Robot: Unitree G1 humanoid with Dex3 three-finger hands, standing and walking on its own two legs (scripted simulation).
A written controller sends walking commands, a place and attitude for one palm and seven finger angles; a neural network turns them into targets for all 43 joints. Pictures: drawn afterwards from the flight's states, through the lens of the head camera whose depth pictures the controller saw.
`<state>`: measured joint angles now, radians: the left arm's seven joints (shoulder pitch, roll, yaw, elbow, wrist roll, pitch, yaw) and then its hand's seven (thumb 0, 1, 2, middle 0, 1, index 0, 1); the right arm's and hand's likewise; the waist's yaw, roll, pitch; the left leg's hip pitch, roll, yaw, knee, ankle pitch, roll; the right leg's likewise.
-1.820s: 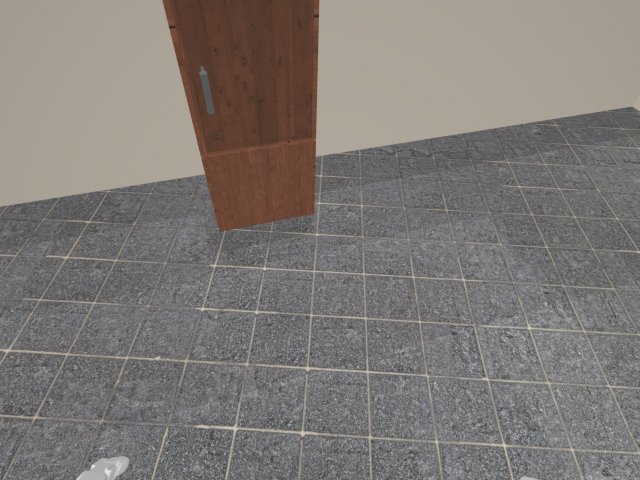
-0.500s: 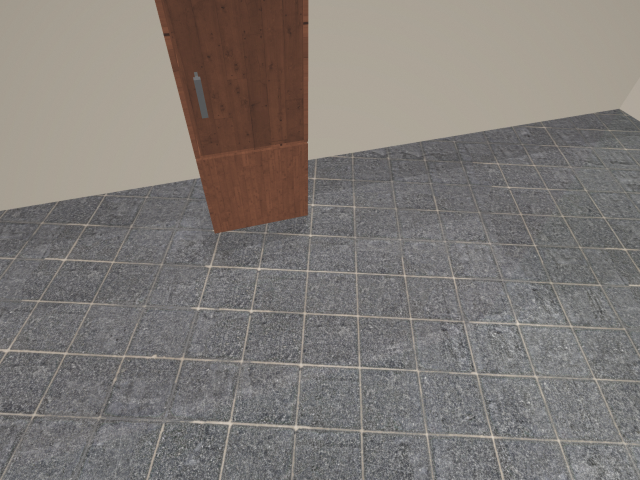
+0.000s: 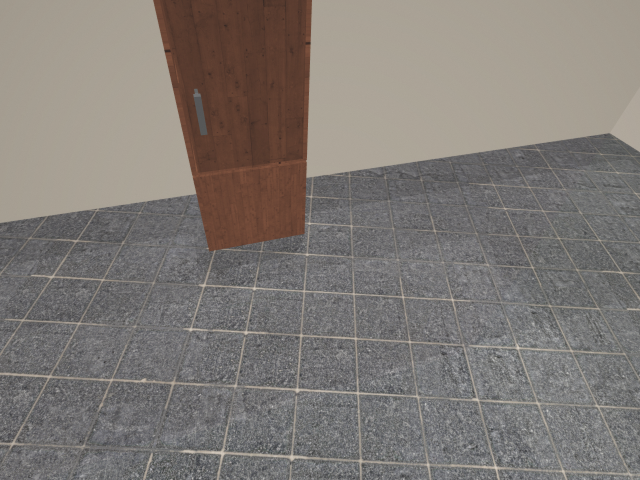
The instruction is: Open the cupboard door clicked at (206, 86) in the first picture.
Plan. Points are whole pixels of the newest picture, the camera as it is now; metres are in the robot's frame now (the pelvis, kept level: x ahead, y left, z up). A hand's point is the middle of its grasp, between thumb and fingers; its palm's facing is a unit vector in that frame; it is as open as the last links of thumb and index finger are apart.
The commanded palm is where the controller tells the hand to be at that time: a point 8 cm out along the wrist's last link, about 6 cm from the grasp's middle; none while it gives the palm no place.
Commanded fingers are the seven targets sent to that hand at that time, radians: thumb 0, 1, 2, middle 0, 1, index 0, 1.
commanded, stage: walk to a spot facing it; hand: left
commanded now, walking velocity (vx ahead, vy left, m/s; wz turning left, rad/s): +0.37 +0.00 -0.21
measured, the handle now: (199, 111) +1.12 +0.44 -0.10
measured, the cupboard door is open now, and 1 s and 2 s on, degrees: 0 0 0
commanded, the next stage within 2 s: turn to face it in 0.70 s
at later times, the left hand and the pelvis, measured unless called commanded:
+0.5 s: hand (265, 382) +0.32 +0.11 -0.18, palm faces -0.12 -0.97 -0.19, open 7.4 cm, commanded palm none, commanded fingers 0.00 0.90 0.90 -0.20 -0.30 -0.20 -0.30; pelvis +0.19 -0.06 -0.02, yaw -7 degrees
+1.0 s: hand (255, 370) +0.35 +0.13 -0.19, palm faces +0.12 -0.98 -0.14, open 7.4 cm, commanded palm none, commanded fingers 0.00 0.90 0.90 -0.20 -0.30 -0.20 -0.30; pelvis +0.40 -0.03 -0.01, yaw +2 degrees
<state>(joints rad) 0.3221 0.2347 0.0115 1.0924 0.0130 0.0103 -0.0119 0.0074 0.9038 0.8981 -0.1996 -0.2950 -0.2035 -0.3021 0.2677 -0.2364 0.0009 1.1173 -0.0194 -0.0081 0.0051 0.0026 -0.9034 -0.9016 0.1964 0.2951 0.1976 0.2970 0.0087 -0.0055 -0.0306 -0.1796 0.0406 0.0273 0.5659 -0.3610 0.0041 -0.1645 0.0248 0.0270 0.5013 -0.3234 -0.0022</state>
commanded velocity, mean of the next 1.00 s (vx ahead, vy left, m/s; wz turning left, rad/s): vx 0.26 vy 0.00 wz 0.14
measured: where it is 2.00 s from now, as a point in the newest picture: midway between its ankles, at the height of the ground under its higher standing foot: (335, 436)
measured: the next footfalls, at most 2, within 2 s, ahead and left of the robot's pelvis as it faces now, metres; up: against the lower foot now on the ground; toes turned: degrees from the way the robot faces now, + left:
right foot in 0.40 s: +0.29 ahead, -0.15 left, +0.00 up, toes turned -14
left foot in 0.90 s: +0.52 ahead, +0.05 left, +0.00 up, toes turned +9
